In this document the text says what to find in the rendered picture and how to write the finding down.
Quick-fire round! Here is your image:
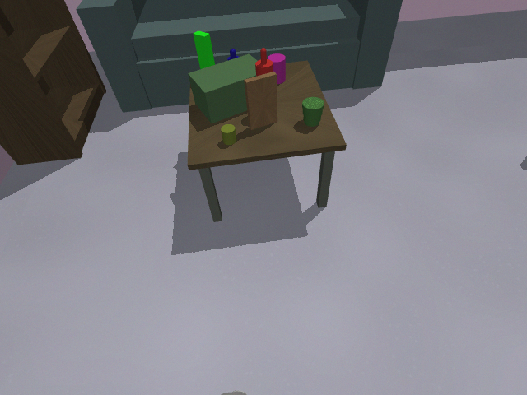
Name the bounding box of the coffee table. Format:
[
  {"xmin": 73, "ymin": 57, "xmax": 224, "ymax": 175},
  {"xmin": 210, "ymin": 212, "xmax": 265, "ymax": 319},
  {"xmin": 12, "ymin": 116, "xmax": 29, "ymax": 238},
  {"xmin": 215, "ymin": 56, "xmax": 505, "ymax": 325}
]
[{"xmin": 188, "ymin": 61, "xmax": 347, "ymax": 222}]

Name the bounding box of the sofa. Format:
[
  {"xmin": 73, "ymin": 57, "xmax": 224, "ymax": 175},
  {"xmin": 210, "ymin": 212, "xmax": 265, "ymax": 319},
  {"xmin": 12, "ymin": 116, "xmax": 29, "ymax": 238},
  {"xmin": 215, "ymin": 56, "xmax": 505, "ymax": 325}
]
[{"xmin": 76, "ymin": 0, "xmax": 403, "ymax": 112}]

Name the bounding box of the bookshelf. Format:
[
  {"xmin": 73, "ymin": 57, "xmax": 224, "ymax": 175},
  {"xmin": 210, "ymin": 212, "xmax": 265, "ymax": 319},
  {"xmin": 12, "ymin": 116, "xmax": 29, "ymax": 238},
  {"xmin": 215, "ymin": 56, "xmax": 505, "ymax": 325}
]
[{"xmin": 0, "ymin": 0, "xmax": 106, "ymax": 165}]

